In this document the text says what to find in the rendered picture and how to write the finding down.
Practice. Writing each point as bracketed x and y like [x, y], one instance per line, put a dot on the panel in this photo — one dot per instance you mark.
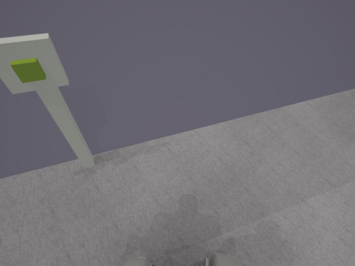
[40, 46]

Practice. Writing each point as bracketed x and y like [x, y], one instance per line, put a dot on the right robot thigh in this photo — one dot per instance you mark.
[219, 259]

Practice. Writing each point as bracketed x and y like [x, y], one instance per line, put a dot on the button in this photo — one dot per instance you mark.
[28, 70]

